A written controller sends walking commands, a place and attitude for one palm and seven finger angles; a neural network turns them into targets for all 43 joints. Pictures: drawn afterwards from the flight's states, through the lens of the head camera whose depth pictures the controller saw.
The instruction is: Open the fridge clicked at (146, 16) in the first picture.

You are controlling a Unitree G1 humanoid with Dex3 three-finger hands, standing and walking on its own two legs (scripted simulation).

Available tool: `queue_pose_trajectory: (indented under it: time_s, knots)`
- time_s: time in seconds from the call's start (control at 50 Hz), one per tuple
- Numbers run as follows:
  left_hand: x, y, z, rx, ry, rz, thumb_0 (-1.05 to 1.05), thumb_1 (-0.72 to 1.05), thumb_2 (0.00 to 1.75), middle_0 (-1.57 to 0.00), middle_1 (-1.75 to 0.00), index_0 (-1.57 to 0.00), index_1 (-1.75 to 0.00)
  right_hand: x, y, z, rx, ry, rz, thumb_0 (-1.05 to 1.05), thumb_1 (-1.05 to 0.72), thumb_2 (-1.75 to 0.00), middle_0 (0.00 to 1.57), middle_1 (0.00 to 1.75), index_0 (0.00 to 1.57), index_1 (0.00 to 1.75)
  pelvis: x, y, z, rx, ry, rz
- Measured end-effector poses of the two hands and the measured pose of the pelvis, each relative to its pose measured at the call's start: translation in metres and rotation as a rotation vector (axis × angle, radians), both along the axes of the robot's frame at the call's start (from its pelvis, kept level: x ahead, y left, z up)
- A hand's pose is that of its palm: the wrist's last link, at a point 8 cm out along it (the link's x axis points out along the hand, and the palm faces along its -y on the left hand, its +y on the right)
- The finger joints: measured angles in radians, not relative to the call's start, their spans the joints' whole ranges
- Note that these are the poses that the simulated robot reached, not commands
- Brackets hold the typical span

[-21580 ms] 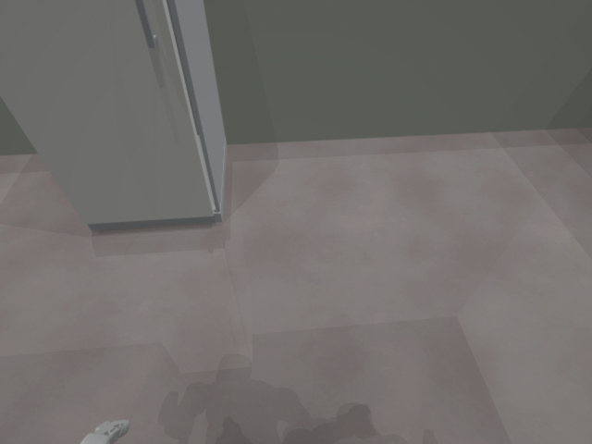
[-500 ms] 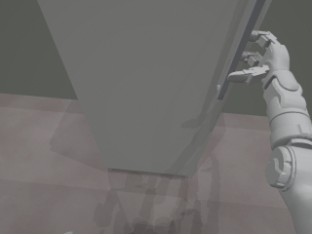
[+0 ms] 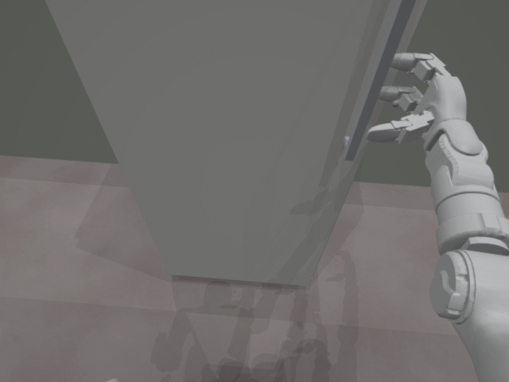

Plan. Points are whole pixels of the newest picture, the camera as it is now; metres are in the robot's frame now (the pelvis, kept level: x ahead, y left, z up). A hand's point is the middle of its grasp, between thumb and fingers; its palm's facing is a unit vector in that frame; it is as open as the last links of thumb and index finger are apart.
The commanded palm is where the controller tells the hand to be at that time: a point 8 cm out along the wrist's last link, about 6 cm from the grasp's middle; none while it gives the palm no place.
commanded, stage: slide the fingers in behind the handle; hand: right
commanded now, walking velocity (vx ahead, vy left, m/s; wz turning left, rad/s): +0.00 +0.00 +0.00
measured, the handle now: (386, 41) +0.54 -0.10 +0.27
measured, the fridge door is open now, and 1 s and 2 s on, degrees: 0 0 0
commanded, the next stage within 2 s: grip the handle and tug to test in 1.38 s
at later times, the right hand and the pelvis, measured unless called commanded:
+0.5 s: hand (380, 100) +0.49 -0.10 +0.21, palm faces -0.06 +1.00 +0.01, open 13.9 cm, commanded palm +0.47 -0.15 +0.21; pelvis +0.01 +0.01 +0.00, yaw -1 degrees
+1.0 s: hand (357, 98) +0.49 -0.07 +0.21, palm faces -0.07 +1.00 +0.00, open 13.8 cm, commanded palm +0.47 -0.12 +0.21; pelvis +0.00 +0.02 +0.00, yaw -1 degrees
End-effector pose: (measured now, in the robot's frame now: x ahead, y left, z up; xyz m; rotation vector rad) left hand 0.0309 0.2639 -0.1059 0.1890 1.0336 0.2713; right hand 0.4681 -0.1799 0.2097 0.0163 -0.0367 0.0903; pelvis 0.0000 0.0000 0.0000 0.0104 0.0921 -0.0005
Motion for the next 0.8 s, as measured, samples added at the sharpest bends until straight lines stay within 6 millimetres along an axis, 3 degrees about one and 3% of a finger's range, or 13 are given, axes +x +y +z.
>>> queue_pose_trajectory:
  time_s: [0.16, 0.3, 0.5, 0.7, 0.8]
  knots:
    - [0.030, -0.007, 0.002, -0.015, -0.058, -0.040, 0.01, 0.90, 0.90, -0.20, -0.30, -0.20, -0.29, 0.006, 0.013, 0.000, 0.009, 0.024, -0.007, -0.01, 0.50, -0.30, 0.31, 1.21, 0.30, 1.20, 0.005, -0.001, 0.000, -0.002, 0.004, -0.006]
    - [0.043, -0.009, -0.001, -0.035, -0.063, -0.060, 0.01, 0.90, 0.90, -0.20, -0.30, -0.20, -0.29, 0.005, 0.017, 0.000, -0.008, 0.019, -0.018, -0.01, 0.50, -0.30, 0.31, 1.22, 0.31, 1.21, 0.009, 0.002, -0.001, -0.004, 0.001, -0.010]
    - [0.045, -0.002, -0.002, -0.031, -0.042, -0.067, 0.01, 0.90, 0.90, -0.20, -0.30, -0.20, -0.29, 0.004, 0.021, 0.001, -0.009, 0.028, -0.028, -0.01, 0.50, -0.30, 0.31, 1.22, 0.30, 1.22, 0.011, 0.008, -0.001, -0.004, -0.004, -0.021]
    - [0.043, 0.004, -0.003, -0.032, -0.050, -0.049, 0.01, 0.90, 0.90, -0.20, -0.30, -0.20, -0.29, 0.002, 0.050, 0.000, 0.018, 0.037, 0.013, -0.01, 0.50, -0.30, 0.30, 1.20, 0.30, 1.21, 0.010, 0.012, 0.000, -0.008, -0.014, -0.015]
    - [0.038, 0.005, -0.004, -0.037, -0.049, -0.044, 0.01, 0.90, 0.90, -0.20, -0.30, -0.20, -0.29, 0.003, 0.053, 0.000, 0.003, 0.037, -0.015, -0.01, 0.50, -0.30, 0.33, 1.22, 0.32, 1.22, 0.006, 0.015, 0.000, -0.010, -0.013, -0.014]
